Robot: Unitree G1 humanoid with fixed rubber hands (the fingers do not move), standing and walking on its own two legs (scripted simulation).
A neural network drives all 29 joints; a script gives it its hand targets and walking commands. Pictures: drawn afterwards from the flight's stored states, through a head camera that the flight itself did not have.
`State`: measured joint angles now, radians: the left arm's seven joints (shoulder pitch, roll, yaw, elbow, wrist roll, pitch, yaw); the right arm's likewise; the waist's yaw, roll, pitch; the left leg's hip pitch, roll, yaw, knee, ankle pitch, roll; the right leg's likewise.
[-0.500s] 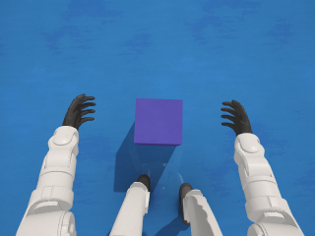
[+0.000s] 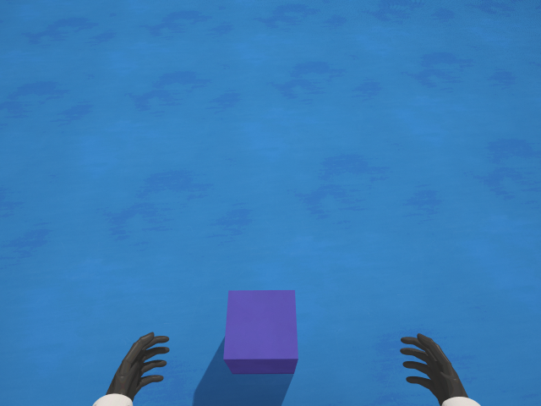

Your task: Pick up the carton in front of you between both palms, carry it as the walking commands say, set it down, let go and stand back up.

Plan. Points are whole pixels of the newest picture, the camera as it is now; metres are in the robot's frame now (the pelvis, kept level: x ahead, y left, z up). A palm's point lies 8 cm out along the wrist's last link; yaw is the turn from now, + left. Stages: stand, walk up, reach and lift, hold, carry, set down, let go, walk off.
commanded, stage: let go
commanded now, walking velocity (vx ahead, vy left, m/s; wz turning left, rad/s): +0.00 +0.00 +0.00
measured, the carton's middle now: (262, 333) +0.40 +0.06 -0.65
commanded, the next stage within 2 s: stand in 0.44 s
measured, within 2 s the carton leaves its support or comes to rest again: neither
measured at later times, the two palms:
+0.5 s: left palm (112, 393) +0.16 +0.25 -0.07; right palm out of the picture +0.16 -0.23 -0.08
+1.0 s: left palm out of the picture +0.09 +0.27 -0.12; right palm (434, 402) +0.17 -0.23 -0.13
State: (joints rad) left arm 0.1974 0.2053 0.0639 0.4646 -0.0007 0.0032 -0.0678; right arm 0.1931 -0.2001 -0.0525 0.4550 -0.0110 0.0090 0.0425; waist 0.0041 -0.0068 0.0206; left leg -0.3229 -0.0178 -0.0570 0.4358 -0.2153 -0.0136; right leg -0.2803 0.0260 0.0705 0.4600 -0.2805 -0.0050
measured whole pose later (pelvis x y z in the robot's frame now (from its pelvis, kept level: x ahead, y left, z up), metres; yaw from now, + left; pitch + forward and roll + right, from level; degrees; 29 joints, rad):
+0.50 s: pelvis +0.01 +0.00 +0.00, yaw +1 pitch -2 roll +1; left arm 0.22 0.24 0.03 0.47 0.05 0.08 -0.02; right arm 0.24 -0.22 -0.03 0.53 -0.03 0.04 0.02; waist 0.00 -0.02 0.05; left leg -0.17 -0.03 -0.06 0.48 -0.27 -0.01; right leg -0.11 0.00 0.04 0.49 -0.34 0.01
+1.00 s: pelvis +0.05 +0.01 -0.02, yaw +6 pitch +4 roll +0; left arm 0.37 0.26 0.00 0.66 0.01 -0.01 0.05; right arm 0.30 -0.25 -0.01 0.77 -0.02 -0.03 -0.02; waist 0.03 0.00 -0.10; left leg -0.35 -0.07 -0.13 0.69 -0.41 0.00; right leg -0.24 -0.03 -0.06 0.64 -0.48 0.01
